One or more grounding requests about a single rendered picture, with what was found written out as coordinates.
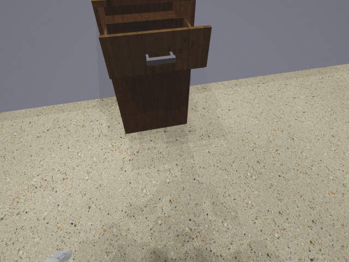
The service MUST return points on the cabinet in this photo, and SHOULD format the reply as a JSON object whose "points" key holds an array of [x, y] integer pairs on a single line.
{"points": [[150, 101]]}

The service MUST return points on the robot left hand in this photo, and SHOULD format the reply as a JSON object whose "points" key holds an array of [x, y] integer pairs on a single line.
{"points": [[59, 256]]}

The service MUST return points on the drawer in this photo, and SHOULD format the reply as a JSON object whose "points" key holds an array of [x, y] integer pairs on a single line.
{"points": [[125, 45]]}

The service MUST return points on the handle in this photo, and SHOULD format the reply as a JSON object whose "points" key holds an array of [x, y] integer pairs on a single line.
{"points": [[160, 60]]}

